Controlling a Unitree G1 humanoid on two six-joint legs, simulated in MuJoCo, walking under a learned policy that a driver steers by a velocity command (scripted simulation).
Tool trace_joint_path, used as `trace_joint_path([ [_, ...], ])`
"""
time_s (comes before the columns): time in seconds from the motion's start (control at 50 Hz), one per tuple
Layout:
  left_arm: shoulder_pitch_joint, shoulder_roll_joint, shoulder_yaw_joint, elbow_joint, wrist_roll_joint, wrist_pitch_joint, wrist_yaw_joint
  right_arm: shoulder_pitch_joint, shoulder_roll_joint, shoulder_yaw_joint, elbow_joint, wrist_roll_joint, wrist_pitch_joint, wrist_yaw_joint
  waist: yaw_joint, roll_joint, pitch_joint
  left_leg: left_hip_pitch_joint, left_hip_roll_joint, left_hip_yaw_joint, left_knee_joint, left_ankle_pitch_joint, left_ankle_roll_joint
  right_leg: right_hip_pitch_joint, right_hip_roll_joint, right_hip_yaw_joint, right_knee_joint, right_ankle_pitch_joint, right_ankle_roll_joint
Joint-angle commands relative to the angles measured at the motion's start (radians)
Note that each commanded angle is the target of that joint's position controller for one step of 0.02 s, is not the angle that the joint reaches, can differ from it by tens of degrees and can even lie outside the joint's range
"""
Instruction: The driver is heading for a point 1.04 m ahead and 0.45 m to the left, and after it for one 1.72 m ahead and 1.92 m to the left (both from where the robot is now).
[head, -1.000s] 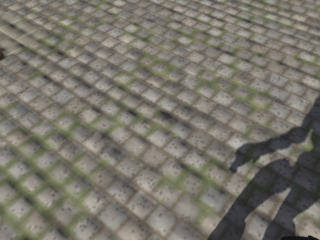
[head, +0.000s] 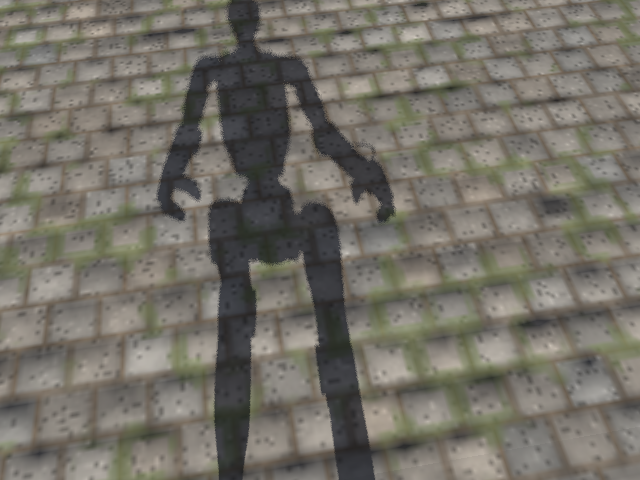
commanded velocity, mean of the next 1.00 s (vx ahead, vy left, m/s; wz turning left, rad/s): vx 0.06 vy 0.00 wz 0.56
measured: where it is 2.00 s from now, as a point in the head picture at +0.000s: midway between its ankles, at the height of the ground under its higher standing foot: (59, 400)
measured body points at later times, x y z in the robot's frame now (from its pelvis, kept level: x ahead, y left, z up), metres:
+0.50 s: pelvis +0.06 +0.02 +0.00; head +0.10 +0.03 +0.45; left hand +0.16 +0.33 -0.09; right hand +0.26 -0.24 -0.09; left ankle +0.09 +0.17 -0.73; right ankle +0.07 -0.08 -0.73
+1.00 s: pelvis +0.08 +0.06 +0.00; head +0.10 +0.10 +0.45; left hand -0.05 +0.36 -0.11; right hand +0.40 +0.00 -0.06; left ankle +0.00 +0.16 -0.71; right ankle +0.08 -0.08 -0.73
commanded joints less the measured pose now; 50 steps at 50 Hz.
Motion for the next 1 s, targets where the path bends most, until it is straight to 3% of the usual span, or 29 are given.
trace_joint_path([
  [0.02,-0.039,0.128,0.031,-0.056,0.0,0.004,0.014,0.08,-0.058,-0.014,-0.04,0.008,0.011,-0.001,-0.018,-0.123,-0.206,0.205,-0.014,0.041,-0.093,0.084,-0.003,0.01,-0.23,0.168,-0.12,0.111,-0.151],
  [0.06,-0.029,0.121,0.025,-0.044,0.005,0.009,0.011,0.044,-0.061,-0.015,-0.056,0.012,0.009,0.005,0.003,-0.151,-0.183,0.232,-0.019,0.041,-0.182,0.07,0.01,0.019,-0.246,0.207,-0.113,-0.005,-0.15],
  [0.1,-0.022,0.107,0.017,-0.03,0.006,0.011,0.003,0.039,-0.061,-0.018,-0.066,0.011,-0.001,0.012,0.006,-0.168,-0.171,0.284,-0.029,0.05,-0.285,0.03,0.031,0.043,-0.264,0.242,-0.069,0.007,-0.145],
  [0.14,0.003,-0.001,-0.026,0.008,0.014,0.0,-0.003,0.101,-0.018,-0.008,-0.041,-0.004,-0.015,0.027,-0.036,-0.132,-0.192,0.478,-0.015,0.049,-0.557,0.221,0.07,0.038,-0.227,0.175,0.003,-0.011,-0.064],
  [0.16,0.081,-0.025,-0.032,0.026,0.035,-0.009,-0.004,0.072,-0.089,-0.017,-0.061,-0.018,-0.017,0.026,0.025,-0.01,-0.18,0.508,0.101,-0.111,-0.606,0.424,0.114,0.032,-0.144,0.097,0.111,-0.13,0.01],
  [0.18,0.178,0.005,-0.018,0.042,0.034,-0.016,-0.003,-0.021,-0.122,-0.019,-0.085,-0.026,-0.011,0.024,0.122,0.164,-0.154,0.433,0.178,-0.213,-0.606,0.468,0.229,0.05,-0.076,0.011,0.136,-0.281,0.069],
  [0.2,0.097,0.062,-0.006,0.029,0.033,-0.015,0.007,-0.034,-0.101,-0.024,-0.089,-0.008,-0.004,0.026,0.076,0.19,-0.129,0.343,0.165,-0.26,-0.641,0.289,0.268,0.101,-0.099,-0.013,0.116,-0.225,0.096],
  [0.22,0.017,0.098,0.01,0.016,0.021,-0.009,0.016,-0.011,-0.114,-0.031,-0.089,0.003,0.0,0.032,0.037,0.179,-0.097,0.32,0.126,-0.259,-0.649,0.198,0.247,0.109,-0.087,-0.033,0.123,-0.2,0.094],
  [0.26,-0.024,0.095,0.022,0.011,0.014,0.01,0.028,0.044,-0.171,-0.056,-0.092,0.021,0.008,0.031,0.0,0.198,-0.072,0.348,0.126,-0.318,-0.654,0.172,0.262,0.049,-0.057,-0.055,0.172,-0.227,0.088],
  [0.3,-0.042,0.059,0.021,0.001,0.004,0.008,0.024,0.087,-0.159,-0.064,-0.097,0.026,0.012,0.019,-0.024,0.218,-0.097,0.452,0.14,-0.391,-0.646,0.282,0.304,-0.031,-0.035,-0.032,0.23,-0.343,0.088],
  [0.34,-0.055,0.043,0.021,0.0,-0.004,-0.005,0.022,0.118,-0.153,-0.077,-0.099,0.029,0.016,0.008,-0.045,0.192,-0.151,0.579,0.16,-0.454,-0.629,0.424,0.331,-0.117,-0.037,0.017,0.308,-0.434,0.1],
  [0.38,-0.048,0.041,0.022,0.013,-0.017,-0.016,0.019,0.087,-0.15,-0.09,-0.11,0.041,0.034,-0.005,-0.035,0.147,-0.193,0.62,0.134,-0.445,-0.612,0.477,0.307,-0.111,-0.045,0.037,0.265,-0.388,0.118],
  [0.44,-0.013,0.036,0.024,0.036,-0.029,-0.028,0.002,0.023,-0.151,-0.106,-0.134,0.052,0.073,-0.012,-0.009,0.146,-0.211,0.54,0.068,-0.421,-0.615,0.416,0.265,0.042,-0.025,0.011,0.084,-0.266,0.127],
  [0.48,0.079,0.064,0.041,0.074,-0.026,-0.028,-0.003,-0.025,-0.136,-0.105,-0.153,0.064,0.085,-0.012,0.043,0.137,-0.214,0.401,0.004,-0.383,-0.585,0.247,0.202,0.25,-0.056,-0.012,-0.141,-0.064,0.106],
  [0.5,0.102,0.131,0.061,0.079,-0.015,-0.021,0.003,0.017,-0.088,-0.093,-0.151,0.057,0.087,-0.009,0.022,0.025,-0.21,0.24,-0.075,-0.305,-0.459,-0.024,0.145,0.389,-0.22,0.127,-0.196,-0.07,0.046],
  [0.52,0.025,0.215,0.072,0.053,0.026,-0.011,0.006,0.079,-0.045,-0.086,-0.162,0.048,0.079,-0.002,-0.038,-0.267,-0.162,0.037,-0.221,-0.118,-0.222,-0.296,0.09,0.369,-0.458,0.408,-0.229,0.0,-0.098],
  [0.54,-0.019,0.173,0.061,0.025,0.056,-0.019,0.006,0.093,-0.143,-0.112,-0.152,0.031,0.063,0.002,-0.038,-0.219,-0.125,0.018,-0.115,-0.112,-0.026,-0.297,0.054,0.27,-0.553,0.427,-0.234,0.068,-0.172],
  [0.56,-0.087,0.116,0.044,0.004,0.048,-0.024,0.015,0.102,-0.187,-0.129,-0.126,0.036,0.062,0.008,-0.06,-0.14,-0.095,0.033,-0.09,-0.088,0.059,-0.227,0.045,0.238,-0.492,0.311,-0.217,0.082,-0.15],
  [0.58,-0.125,0.089,0.037,-0.003,0.031,-0.025,0.024,0.125,-0.172,-0.129,-0.099,0.035,0.068,0.007,-0.066,-0.103,-0.075,0.024,-0.083,-0.076,0.096,-0.151,0.033,0.241,-0.408,0.203,-0.203,0.053,-0.106],
  [0.6,-0.136,0.082,0.033,-0.004,0.016,-0.025,0.035,0.134,-0.148,-0.124,-0.089,0.032,0.074,0.007,-0.06,-0.108,-0.072,-0.008,-0.072,-0.064,0.15,-0.091,0.022,0.27,-0.375,0.138,-0.188,0.076,-0.086],
  [0.64,-0.1,0.084,0.027,0.002,0.015,-0.019,0.049,0.107,-0.115,-0.109,-0.108,0.041,0.076,0.016,-0.031,-0.125,-0.066,-0.039,-0.044,0.003,0.198,-0.037,-0.003,0.29,-0.349,0.024,-0.175,0.251,-0.101],
  [0.68,-0.039,0.098,0.03,0.015,0.023,-0.008,0.054,0.039,-0.092,-0.093,-0.145,0.05,0.071,0.024,0.015,-0.129,-0.071,-0.077,-0.011,0.051,0.136,-0.012,-0.025,0.36,-0.364,-0.018,-0.174,0.318,-0.128],
  [0.72,-0.002,0.124,0.038,0.024,0.024,0.004,0.051,0.006,-0.076,-0.082,-0.17,0.048,0.069,0.034,0.041,-0.129,-0.085,-0.08,0.016,0.071,0.072,-0.02,-0.037,0.416,-0.396,-0.039,-0.172,0.362,-0.148],
  [0.84,-0.024,0.177,0.062,0.029,0.008,0.01,0.021,-0.024,-0.054,-0.068,-0.199,0.043,0.079,0.057,0.038,-0.133,-0.093,0.059,0.037,0.147,-0.135,-0.007,0.0,0.406,-0.443,-0.169,-0.158,0.418,-0.139],
  [0.88,0.027,0.196,0.075,0.046,-0.012,-0.007,0.003,-0.063,-0.054,-0.066,-0.212,0.049,0.091,0.066,0.064,-0.123,-0.113,0.098,0.045,0.167,-0.17,-0.043,0.029,0.416,-0.482,-0.159,-0.218,0.082,-0.129],
  [0.92,0.049,0.213,0.084,0.054,-0.028,-0.029,-0.009,-0.113,-0.063,-0.066,-0.235,0.056,0.095,0.079,0.069,-0.129,-0.077,0.069,0.056,0.164,-0.204,-0.102,0.071,0.445,-0.523,-0.114,-0.285,-0.254,-0.117],
  [0.96,0.076,0.223,0.089,0.069,-0.035,-0.039,-0.015,-0.146,-0.058,-0.063,-0.244,0.052,0.086,0.09,0.069,-0.101,-0.042,0.057,0.054,0.163,-0.254,-0.176,0.113,0.48,-0.549,-0.103,-0.307,-0.328,-0.107],
  [1.0,0.072,0.228,0.088,0.087,-0.045,-0.04,-0.025,-0.099,-0.045,-0.059,-0.215,0.051,0.071,0.092,0.028,-0.072,-0.031,0.175,0.023,0.194,-0.352,-0.214,0.157,0.434,-0.531,-0.157,-0.279,-0.31,-0.098],
])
